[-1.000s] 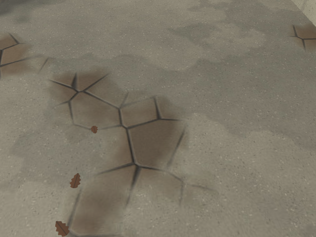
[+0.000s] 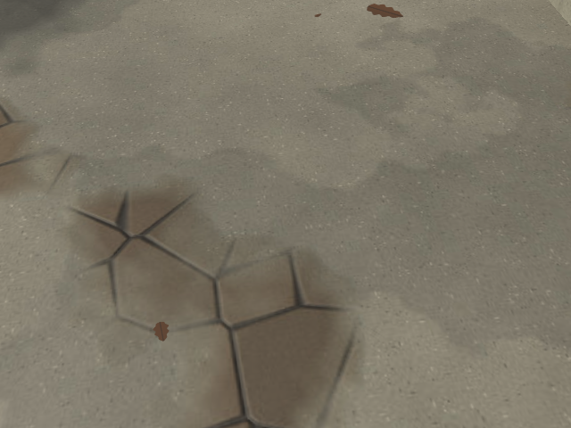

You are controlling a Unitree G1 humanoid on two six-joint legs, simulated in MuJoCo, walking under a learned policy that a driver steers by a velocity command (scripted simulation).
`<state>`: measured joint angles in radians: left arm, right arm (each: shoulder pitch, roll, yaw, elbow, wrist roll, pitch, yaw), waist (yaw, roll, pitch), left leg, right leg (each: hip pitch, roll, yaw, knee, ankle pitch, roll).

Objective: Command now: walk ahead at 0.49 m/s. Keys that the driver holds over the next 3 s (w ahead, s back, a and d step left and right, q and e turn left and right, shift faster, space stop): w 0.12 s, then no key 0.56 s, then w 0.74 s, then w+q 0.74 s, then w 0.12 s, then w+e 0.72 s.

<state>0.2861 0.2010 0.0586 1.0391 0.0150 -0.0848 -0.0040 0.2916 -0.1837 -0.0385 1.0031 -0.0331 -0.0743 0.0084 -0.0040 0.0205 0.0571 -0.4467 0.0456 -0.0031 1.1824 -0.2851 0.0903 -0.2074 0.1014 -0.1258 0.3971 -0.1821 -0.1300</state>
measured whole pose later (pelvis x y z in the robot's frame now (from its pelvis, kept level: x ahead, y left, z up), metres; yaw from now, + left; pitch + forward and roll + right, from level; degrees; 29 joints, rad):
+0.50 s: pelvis +0.23 +0.04 +0.00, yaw -1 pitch -1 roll +0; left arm 0.30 0.16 0.03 1.06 0.02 -0.04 0.02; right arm 0.20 -0.16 -0.02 1.01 -0.01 -0.07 -0.02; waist 0.01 -0.02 0.09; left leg -0.32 -0.05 0.11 0.42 -0.10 0.11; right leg -0.32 0.01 0.02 1.01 -0.46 -0.02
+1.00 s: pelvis +0.30 +0.04 +0.00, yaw -1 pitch +1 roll +0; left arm 0.46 0.17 0.05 1.13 0.02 -0.04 0.03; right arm 0.25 -0.19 -0.05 0.98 -0.02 -0.05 0.01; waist 0.02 -0.02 -0.03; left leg -0.27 -0.01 0.07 0.52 -0.34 0.07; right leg -0.11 -0.01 0.02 0.39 -0.30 0.00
